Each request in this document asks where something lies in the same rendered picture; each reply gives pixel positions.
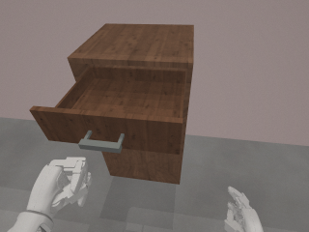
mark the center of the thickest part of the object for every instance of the right robot hand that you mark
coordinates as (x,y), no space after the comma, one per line
(246,218)

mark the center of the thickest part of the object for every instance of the left robot forearm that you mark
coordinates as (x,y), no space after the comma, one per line
(32,221)

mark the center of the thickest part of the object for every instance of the drawer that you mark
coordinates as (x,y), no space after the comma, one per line
(144,104)

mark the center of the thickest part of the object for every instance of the left robot hand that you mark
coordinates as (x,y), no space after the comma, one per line
(69,175)

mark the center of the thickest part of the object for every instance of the handle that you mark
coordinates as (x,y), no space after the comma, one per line
(102,146)

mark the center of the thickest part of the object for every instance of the cabinet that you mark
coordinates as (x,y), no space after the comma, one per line
(167,47)

